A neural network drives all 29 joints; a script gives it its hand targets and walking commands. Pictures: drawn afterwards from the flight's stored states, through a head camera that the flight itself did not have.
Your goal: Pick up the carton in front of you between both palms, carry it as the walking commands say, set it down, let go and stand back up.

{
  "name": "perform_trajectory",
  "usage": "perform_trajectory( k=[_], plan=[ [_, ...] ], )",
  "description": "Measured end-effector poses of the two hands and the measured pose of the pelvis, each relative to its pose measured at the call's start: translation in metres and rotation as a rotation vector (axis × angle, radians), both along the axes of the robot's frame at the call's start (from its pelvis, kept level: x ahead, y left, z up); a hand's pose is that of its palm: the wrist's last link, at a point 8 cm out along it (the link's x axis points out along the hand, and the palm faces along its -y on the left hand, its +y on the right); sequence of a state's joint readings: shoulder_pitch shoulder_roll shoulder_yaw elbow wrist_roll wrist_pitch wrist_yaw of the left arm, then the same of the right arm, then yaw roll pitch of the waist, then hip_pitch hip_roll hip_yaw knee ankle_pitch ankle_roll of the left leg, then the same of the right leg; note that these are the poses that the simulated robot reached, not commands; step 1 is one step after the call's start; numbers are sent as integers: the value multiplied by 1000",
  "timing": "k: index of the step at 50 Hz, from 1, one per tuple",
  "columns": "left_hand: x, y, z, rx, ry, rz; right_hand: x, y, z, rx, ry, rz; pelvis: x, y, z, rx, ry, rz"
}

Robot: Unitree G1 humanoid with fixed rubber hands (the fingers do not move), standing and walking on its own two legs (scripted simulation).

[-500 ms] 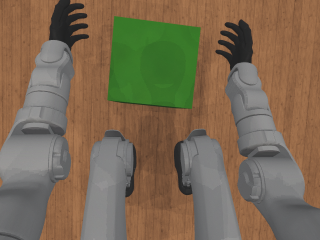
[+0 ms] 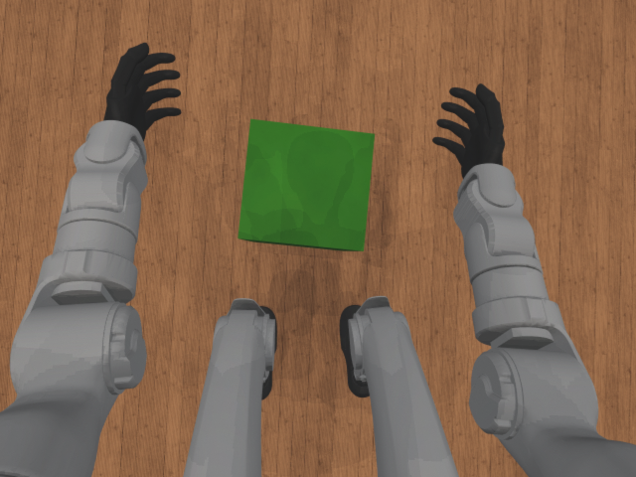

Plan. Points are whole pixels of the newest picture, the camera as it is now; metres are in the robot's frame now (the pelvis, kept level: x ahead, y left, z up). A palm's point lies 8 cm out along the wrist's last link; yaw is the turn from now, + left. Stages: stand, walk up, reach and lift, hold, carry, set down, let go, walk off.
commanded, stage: set down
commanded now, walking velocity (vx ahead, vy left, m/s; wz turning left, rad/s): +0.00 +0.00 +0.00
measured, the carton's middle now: (304, 196) +0.46 +0.01 -0.44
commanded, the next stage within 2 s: let go in 0.20 s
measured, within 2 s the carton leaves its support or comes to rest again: neither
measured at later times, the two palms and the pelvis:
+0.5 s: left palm (40, 163) +0.42 +0.23 +0.01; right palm (566, 190) +0.40 -0.20 +0.02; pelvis +0.05 +0.00 +0.13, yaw +2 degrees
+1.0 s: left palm out of the picture +0.28 +0.23 +0.13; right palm out of the picture +0.28 -0.24 +0.14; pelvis +0.11 -0.01 +0.21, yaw +1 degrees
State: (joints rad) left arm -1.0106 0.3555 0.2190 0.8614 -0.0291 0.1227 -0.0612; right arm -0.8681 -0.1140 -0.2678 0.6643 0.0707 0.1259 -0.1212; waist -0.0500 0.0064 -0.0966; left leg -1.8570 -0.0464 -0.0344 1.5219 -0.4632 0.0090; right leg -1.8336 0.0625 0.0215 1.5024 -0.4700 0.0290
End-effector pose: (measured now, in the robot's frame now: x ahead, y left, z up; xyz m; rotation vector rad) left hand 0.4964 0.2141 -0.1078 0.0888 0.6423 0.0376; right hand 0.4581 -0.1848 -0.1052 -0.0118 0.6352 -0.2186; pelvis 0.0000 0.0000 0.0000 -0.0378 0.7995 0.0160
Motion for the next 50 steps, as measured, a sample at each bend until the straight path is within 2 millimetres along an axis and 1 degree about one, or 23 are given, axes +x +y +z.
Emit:
perform_trajectory(
  k=[9, 14, 17, 20, 23, 27, 30, 37, 44, 47, 50],
  plan=[
    [-2, 1, 54, 3, 4, -6, -2, 0, 55, -3, 3, 9, 11, 2, 51, 2, -23, 5],
    [-7, 3, 77, 18, 16, 0, -5, 1, 77, -15, 15, 31, 18, 3, 74, 5, -37, 8],
    [-16, 6, 88, 44, 30, 9, -11, 1, 88, -34, 33, 67, 23, 3, 87, 7, -52, 11],
    [-35, 10, 99, 75, 54, 24, -24, -1, 99, -60, 66, 117, 31, 2, 103, 12, -81, 14],
    [-60, 14, 112, 95, 82, 41, -43, -7, 112, -81, 107, 161, 40, 1, 119, 18, -125, 17],
    [-91, 17, 132, 95, 108, 57, -67, -18, 136, -94, 145, 191, 53, -1, 140, 26, -197, 18],
    [-108, 17, 150, 87, 113, 57, -81, -26, 155, -96, 153, 198, 63, -3, 153, 30, -250, 17],
    [-138, 14, 187, 83, 112, 43, -114, -39, 194, -93, 158, 200, 85, -6, 178, 37, -374, 13],
    [-179, 13, 220, 88, 122, 37, -155, -47, 229, -91, 162, 190, 102, -8, 201, 43, -522, 9],
    [-197, 13, 233, 90, 126, 38, -170, -50, 241, -91, 163, 189, 107, -9, 208, 44, -595, 7],
    [-213, 14, 243, 91, 130, 38, -181, -53, 248, -90, 163, 191, 109, -9, 213, 46, -663, 6]
  ],
)
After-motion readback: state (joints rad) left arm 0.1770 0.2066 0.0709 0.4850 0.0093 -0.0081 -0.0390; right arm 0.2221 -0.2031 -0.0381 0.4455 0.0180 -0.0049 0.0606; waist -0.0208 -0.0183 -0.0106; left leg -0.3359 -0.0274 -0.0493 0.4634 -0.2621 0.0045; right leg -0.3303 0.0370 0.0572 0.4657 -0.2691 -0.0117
